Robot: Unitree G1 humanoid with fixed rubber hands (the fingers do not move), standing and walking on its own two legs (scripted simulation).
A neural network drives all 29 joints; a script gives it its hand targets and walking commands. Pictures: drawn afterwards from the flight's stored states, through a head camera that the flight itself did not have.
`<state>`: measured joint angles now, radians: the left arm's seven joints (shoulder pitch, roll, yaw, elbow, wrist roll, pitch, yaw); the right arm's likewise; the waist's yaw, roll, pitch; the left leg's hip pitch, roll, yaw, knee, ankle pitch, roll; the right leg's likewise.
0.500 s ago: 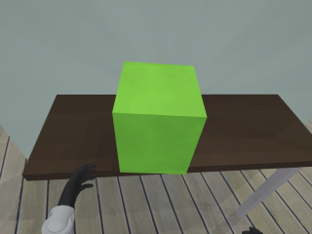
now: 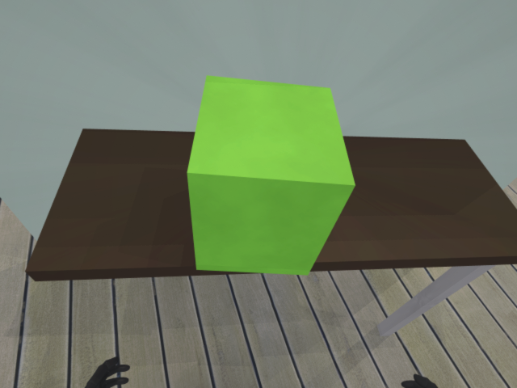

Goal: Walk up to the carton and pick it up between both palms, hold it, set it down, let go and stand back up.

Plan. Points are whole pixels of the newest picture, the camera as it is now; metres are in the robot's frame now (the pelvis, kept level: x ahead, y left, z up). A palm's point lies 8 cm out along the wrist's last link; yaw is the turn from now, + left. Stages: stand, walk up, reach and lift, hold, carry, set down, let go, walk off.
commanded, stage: stand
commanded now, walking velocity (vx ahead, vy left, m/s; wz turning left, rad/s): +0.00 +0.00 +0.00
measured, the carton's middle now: (260, 182) +0.43 -0.02 +0.07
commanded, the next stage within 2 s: none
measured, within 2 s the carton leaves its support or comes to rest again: neither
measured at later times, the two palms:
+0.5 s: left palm out of the picture +0.12 +0.24 -0.13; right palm out of the picture +0.08 -0.29 -0.06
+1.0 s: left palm out of the picture +0.10 +0.25 -0.13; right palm out of the picture +0.05 -0.29 -0.07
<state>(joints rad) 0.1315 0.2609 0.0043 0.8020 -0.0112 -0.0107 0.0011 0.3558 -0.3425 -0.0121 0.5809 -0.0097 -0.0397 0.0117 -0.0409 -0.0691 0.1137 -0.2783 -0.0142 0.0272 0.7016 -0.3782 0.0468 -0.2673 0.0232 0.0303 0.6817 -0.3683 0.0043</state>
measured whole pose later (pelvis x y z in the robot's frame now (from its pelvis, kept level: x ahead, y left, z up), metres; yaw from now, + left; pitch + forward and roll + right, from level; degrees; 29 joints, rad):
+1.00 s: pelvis -0.02 +0.00 +0.01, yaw +0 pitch -3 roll -1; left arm 0.12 0.26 0.00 0.97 -0.01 -0.01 -0.01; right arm 0.32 -0.34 -0.01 0.70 -0.01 -0.04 -0.02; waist -0.04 -0.05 0.08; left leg -0.28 -0.02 0.03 0.64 -0.32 0.05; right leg -0.27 0.02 0.03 0.62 -0.31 0.00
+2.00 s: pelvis -0.03 -0.01 +0.01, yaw +0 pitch -2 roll +0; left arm 0.12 0.26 0.00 1.01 -0.01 -0.02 -0.02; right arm 0.32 -0.34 -0.01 0.76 -0.01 -0.04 -0.01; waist -0.04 -0.03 0.04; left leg -0.27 -0.02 0.03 0.53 -0.23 0.04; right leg -0.27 0.02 0.03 0.53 -0.24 0.00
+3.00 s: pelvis -0.03 -0.01 +0.02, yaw +0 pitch -1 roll +0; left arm 0.12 0.26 0.00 1.02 -0.01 -0.02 -0.02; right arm 0.32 -0.34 -0.01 0.78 -0.01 -0.04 -0.01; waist -0.04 -0.03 0.02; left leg -0.26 -0.02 0.03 0.51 -0.22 0.03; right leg -0.27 0.02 0.03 0.52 -0.23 0.00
